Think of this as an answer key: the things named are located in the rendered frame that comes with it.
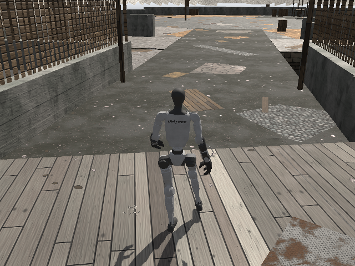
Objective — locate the robot left shin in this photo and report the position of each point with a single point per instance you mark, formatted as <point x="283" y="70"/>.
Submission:
<point x="169" y="203"/>

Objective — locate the robot right forearm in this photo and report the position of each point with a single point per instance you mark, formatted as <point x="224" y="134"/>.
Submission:
<point x="204" y="151"/>

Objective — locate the right robot upper arm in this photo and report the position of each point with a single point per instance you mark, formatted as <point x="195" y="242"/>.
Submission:
<point x="197" y="127"/>

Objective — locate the robot right hand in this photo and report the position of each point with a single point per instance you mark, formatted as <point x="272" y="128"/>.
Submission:
<point x="208" y="166"/>

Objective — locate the robot left foot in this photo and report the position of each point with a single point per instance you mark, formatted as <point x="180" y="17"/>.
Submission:
<point x="172" y="226"/>

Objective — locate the robot left forearm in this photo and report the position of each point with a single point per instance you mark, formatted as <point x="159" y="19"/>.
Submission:
<point x="153" y="142"/>

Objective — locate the left robot upper arm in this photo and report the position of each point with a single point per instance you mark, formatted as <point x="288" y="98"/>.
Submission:
<point x="157" y="125"/>

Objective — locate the robot left hand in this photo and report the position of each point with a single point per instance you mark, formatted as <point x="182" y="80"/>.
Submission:
<point x="160" y="143"/>

